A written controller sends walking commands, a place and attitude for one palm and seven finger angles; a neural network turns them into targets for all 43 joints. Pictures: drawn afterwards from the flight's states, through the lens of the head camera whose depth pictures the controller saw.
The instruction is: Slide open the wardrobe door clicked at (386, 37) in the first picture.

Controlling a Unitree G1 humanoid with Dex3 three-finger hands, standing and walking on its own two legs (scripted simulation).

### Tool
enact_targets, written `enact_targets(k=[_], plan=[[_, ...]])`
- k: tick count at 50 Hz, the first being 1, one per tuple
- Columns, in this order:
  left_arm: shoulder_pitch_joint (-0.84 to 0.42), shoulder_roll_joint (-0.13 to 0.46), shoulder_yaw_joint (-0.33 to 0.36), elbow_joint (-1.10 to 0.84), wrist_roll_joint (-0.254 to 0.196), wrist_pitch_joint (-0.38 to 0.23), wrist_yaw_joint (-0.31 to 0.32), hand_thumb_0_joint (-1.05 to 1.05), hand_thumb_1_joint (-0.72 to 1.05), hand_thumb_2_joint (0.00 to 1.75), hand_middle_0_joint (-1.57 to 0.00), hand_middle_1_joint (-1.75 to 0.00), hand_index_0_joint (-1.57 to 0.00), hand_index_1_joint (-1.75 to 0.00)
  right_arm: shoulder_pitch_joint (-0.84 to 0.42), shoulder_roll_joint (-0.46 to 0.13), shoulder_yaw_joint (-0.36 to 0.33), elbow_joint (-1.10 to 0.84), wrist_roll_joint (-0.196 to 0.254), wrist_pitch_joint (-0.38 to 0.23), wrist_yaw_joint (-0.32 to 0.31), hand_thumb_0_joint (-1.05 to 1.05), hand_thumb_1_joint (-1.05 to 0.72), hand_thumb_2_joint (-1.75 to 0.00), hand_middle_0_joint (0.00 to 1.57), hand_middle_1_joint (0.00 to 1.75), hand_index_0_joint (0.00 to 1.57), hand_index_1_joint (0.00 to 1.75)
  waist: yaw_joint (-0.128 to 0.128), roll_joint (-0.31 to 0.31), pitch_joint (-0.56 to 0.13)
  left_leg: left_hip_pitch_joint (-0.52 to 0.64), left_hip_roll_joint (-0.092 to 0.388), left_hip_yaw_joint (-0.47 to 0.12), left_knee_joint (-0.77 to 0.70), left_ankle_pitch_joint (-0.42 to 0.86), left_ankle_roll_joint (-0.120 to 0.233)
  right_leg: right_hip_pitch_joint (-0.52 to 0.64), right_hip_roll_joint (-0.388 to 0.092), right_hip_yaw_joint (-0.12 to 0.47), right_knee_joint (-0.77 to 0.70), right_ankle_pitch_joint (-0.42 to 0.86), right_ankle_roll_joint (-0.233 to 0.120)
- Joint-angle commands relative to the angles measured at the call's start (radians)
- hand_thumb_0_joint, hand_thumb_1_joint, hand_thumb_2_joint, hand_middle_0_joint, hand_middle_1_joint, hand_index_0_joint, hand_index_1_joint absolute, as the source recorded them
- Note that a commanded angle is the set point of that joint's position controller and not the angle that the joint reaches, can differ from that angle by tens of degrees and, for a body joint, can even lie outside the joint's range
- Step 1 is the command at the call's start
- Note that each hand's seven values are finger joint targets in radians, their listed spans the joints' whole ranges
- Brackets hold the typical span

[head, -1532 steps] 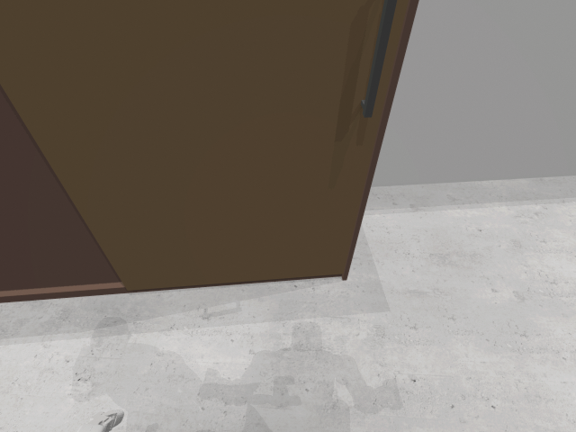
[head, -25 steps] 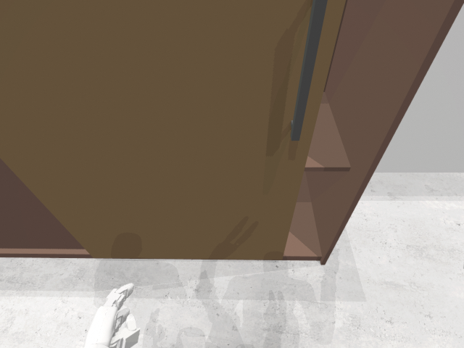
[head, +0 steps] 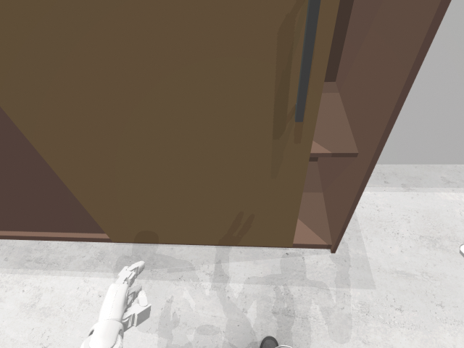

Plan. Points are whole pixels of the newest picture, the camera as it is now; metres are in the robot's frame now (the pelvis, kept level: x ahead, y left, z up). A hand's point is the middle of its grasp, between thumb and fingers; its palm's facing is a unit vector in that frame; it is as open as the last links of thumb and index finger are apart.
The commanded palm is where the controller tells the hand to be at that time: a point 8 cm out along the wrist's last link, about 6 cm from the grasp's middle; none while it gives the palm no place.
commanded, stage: step back with the hand held close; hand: right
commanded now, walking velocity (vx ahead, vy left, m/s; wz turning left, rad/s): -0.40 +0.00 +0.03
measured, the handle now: (305, 57) +0.62 -0.13 +0.19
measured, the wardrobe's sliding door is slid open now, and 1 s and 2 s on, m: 0.18 0.18 0.18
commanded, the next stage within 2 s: stop stepping back and stand still in 0.28 s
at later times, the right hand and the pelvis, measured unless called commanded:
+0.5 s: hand out of the picture +0.09 -0.29 +0.20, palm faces +0.28 +0.87 -0.41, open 7.5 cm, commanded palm +0.04 -0.34 +0.19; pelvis -0.13 -0.06 +0.02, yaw +4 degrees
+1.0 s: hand out of the picture +0.02 -0.34 +0.19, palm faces +0.39 +0.83 -0.40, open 7.5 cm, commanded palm -0.05 -0.38 +0.19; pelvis -0.21 -0.09 +0.00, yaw +4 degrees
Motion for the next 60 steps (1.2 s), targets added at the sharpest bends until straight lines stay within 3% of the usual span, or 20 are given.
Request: enact_targets(k=[1, 3, 6, 8, 11, 14, 19, 23, 27, 29, 32, 33, 36, 41, 44, 46, 51, 52, 54, 60], plan=[[-0.081, 0.179, 0.073, -0.184, 0.018, -0.025, 0.013, 0.0, 0.9, 0.9, -0.2, -0.3, -0.2, -0.3, 0.043, -0.198, -0.225, -0.179, 0.035, -0.045, -0.026, 0.0, -0.9, -0.9, 0.2, 0.3, 0.2, 0.3, -0.014, -0.274, -0.147, 0.122, -0.003, 0.053, 0.078, -0.105, 0.06, -0.062, -0.213, 0.283, -0.315, -0.715, 0.117], [-0.064, 0.162, 0.074, -0.185, 0.012, -0.021, 0.009, 0.0, 0.9, 0.9, -0.2, -0.3, -0.2, -0.3, 0.067, -0.211, -0.234, -0.18, 0.043, -0.045, -0.026, 0.0, -0.9, -0.9, 0.2, 0.3, 0.2, 0.3, -0.016, -0.168, -0.153, 0.026, 0.057, -0.005, -0.03, -0.158, 0.093, -0.02, -0.139, 0.192, -0.155, -0.638, 0.135], [-0.003, 0.13, 0.07, -0.149, 0.002, -0.037, -0.007, 0.0, 0.9, 0.9, -0.2, -0.3, -0.2, -0.3, 0.053, -0.184, -0.156, -0.214, 0.018, -0.049, -0.041, 0.0, -0.9, -0.9, 0.2, 0.3, 0.2, 0.3, -0.009, 0.241, -0.081, -0.513, 0.447, -0.405, -0.416, -0.199, 0.237, 0.226, 0.084, 0.129, 0.657, -0.429, 0.156], [0.007, 0.122, 0.053, -0.13, 0.011, -0.048, -0.009, 0.0, 0.9, 0.9, -0.2, -0.3, -0.2, -0.3, 0.005, -0.157, -0.129, -0.188, 0.002, -0.031, -0.039, 0.0, -0.9, -0.9, 0.2, 0.3, 0.2, 0.3, 0.008, 0.213, -0.061, -0.432, 0.412, -0.262, -0.325, 0.01, 0.21, 0.105, 0.039, 0.181, 0.719, -0.477, 0.133], [-0.007, 0.148, 0.023, -0.098, -0.003, -0.056, 0.03, 0.0, 0.9, 0.9, -0.2, -0.3, -0.2, -0.3, -0.125, -0.143, -0.074, -0.15, -0.005, -0.028, -0.046, 0.0, -0.9, -0.9, 0.2, 0.3, 0.2, 0.3, 0.041, 0.026, 0.034, -0.238, 0.205, -0.015, -0.059, 0.365, 0.058, 0.125, 0.032, 0.147, 0.072, -0.35, 0.122], [0.0, 0.166, 0.044, -0.098, 0.008, -0.106, 0.047, 0.0, 0.9, 0.9, -0.2, -0.3, -0.2, -0.3, -0.194, -0.207, -0.128, -0.229, -0.016, -0.058, -0.06, 0.0, -0.9, -0.9, 0.2, 0.3, 0.2, 0.3, -0.01, -0.354, -0.125, -0.255, 0.047, -0.005, 0.356, -0.182, 0.006, 0.235, -0.282, 0.427, -0.102, 0.378, 0.014], [0.034, 0.172, 0.071, -0.105, 0.016, -0.157, 0.0, 0.0, 0.9, 0.9, -0.2, -0.3, -0.2, -0.3, 0.0, -0.184, -0.161, -0.45, 0.022, -0.056, -0.042, 0.0, -0.9, -0.9, 0.2, 0.3, 0.2, 0.3, -0.002, -0.239, -0.318, -0.212, 0.027, -0.009, 0.509, -0.164, -0.007, 0.348, -0.282, 0.374, -0.103, 0.228, -0.012], [0.021, 0.156, 0.06, -0.119, 0.006, -0.149, -0.022, 0.0, 0.9, 0.9, -0.2, -0.3, -0.2, -0.3, 0.15, -0.175, -0.196, -0.358, 0.019, -0.003, -0.052, 0.0, -0.9, -0.9, 0.2, 0.3, 0.2, 0.3, 0.0, -0.217, -0.201, -0.105, 0.015, 0.094, 0.319, -0.111, -0.002, 0.2, -0.208, 0.329, -0.283, -0.562, 0.024], [0.015, 0.143, 0.039, -0.098, 0.02, -0.098, 0.006, 0.0, 0.9, 0.9, -0.2, -0.3, -0.2, -0.3, 0.142, -0.136, -0.159, -0.148, 0.024, 0.069, -0.069, 0.0, -0.9, -0.9, 0.2, 0.3, 0.2, 0.3, 0.01, -0.284, -0.074, 0.126, -0.079, 0.229, 0.02, -0.221, 0.04, 0.047, -0.128, 0.25, -0.453, -0.765, 0.216], [0.01, 0.137, 0.037, -0.087, 0.023, -0.078, 0.012, 0.0, 0.9, 0.9, -0.2, -0.3, -0.2, -0.3, 0.117, -0.148, -0.136, -0.109, 0.02, 0.081, -0.065, 0.0, -0.9, -0.9, 0.2, 0.3, 0.2, 0.3, 0.007, -0.228, -0.082, 0.198, -0.04, 0.203, -0.197, -0.146, 0.068, 0.085, -0.049, 0.158, -0.334, -0.61, 0.264], [0.017, 0.137, 0.036, -0.074, 0.017, -0.043, 0.011, 0.0, 0.9, 0.9, -0.2, -0.3, -0.2, -0.3, 0.032, -0.195, -0.132, -0.178, 0.025, 0.086, -0.056, 0.0, -0.9, -0.9, 0.2, 0.3, 0.2, 0.3, 0.007, 0.211, -0.07, -0.173, 0.373, -0.207, -0.412, -0.141, 0.208, 0.157, 0.054, 0.097, 0.426, -0.358, 0.132], [-0.003, 0.143, 0.025, -0.075, 0.017, -0.05, 0.009, 0.0, 0.9, 0.9, -0.2, -0.3, -0.2, -0.3, -0.022, -0.198, -0.145, -0.196, 0.023, 0.084, -0.066, 0.0, -0.9, -0.9, 0.2, 0.3, 0.2, 0.3, 0.001, 0.147, -0.047, -0.141, 0.435, -0.252, -0.401, -0.023, 0.255, 0.017, 0.05, 0.137, 0.543, -0.394, 0.122], [0.016, 0.176, 0.052, -0.063, -0.008, -0.066, 0.004, 0.0, 0.9, 0.9, -0.2, -0.3, -0.2, -0.3, -0.128, -0.091, -0.035, -0.103, 0.008, 0.069, -0.053, 0.0, -0.9, -0.9, 0.2, 0.3, 0.2, 0.3, 0.029, 0.197, -0.016, -0.058, 0.363, -0.159, -0.33, -0.197, 0.223, -0.071, 0.006, 0.163, 0.569, -0.351, 0.121], [-0.007, 0.162, 0.029, -0.052, 0.003, -0.078, 0.052, 0.0, 0.9, 0.9, -0.2, -0.3, -0.2, -0.3, -0.255, -0.13, -0.035, -0.136, -0.027, 0.053, -0.079, 0.0, -0.9, -0.9, 0.2, 0.3, 0.2, 0.3, 0.035, -0.092, 0.088, -0.279, 0.267, -0.005, -0.145, -0.37, 0.156, 0.266, 0.007, 0.03, 0.128, -0.425, 0.088], [0.017, 0.176, 0.022, -0.099, 0.004, -0.107, 0.052, 0.0, 0.9, 0.9, -0.2, -0.3, -0.2, -0.3, -0.258, -0.181, -0.094, -0.295, -0.021, 0.006, -0.085, 0.0, -0.9, -0.9, 0.2, 0.3, 0.2, 0.3, 0.037, -0.466, 0.057, -0.43, 0.038, 0.126, 0.442, -0.285, 0.039, 0.345, -0.342, 0.69, -0.289, -0.721, -0.061], [0.022, 0.156, 0.025, -0.091, 0.015, -0.112, 0.034, 0.0, 0.9, 0.9, -0.2, -0.3, -0.2, -0.3, -0.118, -0.232, -0.18, -0.256, -0.006, -0.005, -0.07, 0.0, -0.9, -0.9, 0.2, 0.3, 0.2, 0.3, 0.02, -0.252, 0.012, -0.261, 0.082, 0.068, 0.507, -0.199, 0.039, 0.151, -0.32, 0.61, -0.321, -0.787, -0.064], [0.009, 0.161, 0.039, -0.114, 0.009, -0.091, 0.002, 0.0, 0.9, 0.9, -0.2, -0.3, -0.2, -0.3, 0.094, -0.135, -0.162, -0.178, -0.012, 0.028, -0.065, 0.0, -0.9, -0.9, 0.2, 0.3, 0.2, 0.3, -0.009, -0.222, -0.05, 0.212, 0.05, 0.194, 0.089, -0.11, 0.044, -0.14, -0.158, 0.179, -0.094, -0.725, 0.041], [0.008, 0.16, 0.044, -0.113, 0.008, -0.08, 0.001, 0.0, 0.9, 0.9, -0.2, -0.3, -0.2, -0.3, 0.122, -0.133, -0.163, -0.126, -0.018, 0.036, -0.064, 0.0, -0.9, -0.9, 0.2, 0.3, 0.2, 0.3, -0.019, -0.107, -0.047, 0.248, 0.088, 0.114, -0.001, -0.152, 0.071, -0.207, -0.098, 0.118, 0.089, -0.712, 0.063], [-0.01, 0.149, 0.052, -0.13, -0.005, -0.065, 0.0, 0.0, 0.9, 0.9, -0.2, -0.3, -0.2, -0.3, 0.09, -0.127, -0.135, -0.084, -0.009, 0.051, -0.059, 0.0, -0.9, -0.9, 0.2, 0.3, 0.2, 0.3, -0.015, 0.27, 0.015, 0.039, 0.443, -0.51, -0.351, -0.433, 0.229, -0.281, 0.037, 0.09, 0.672, -0.568, 0.104], [0.006, 0.133, 0.018, -0.051, 0.009, -0.084, 0.014, 0.0, 0.9, 0.9, -0.2, -0.3, -0.2, -0.3, -0.053, -0.126, -0.124, -0.067, -0.02, 0.007, -0.068, 0.0, -0.9, -0.9, 0.2, 0.3, 0.2, 0.3, 0.021, 0.128, 0.013, -0.179, 0.336, -0.126, -0.253, -0.162, 0.169, 0.041, -0.036, 0.086, 0.432, -0.386, 0.102]])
